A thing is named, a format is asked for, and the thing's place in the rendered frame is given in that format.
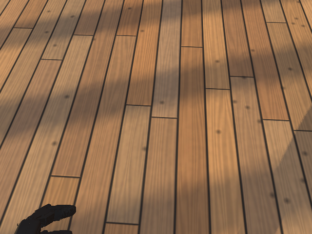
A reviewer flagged robot left hand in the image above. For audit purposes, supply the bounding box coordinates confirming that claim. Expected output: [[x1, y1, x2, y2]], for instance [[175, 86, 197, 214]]
[[14, 204, 76, 234]]

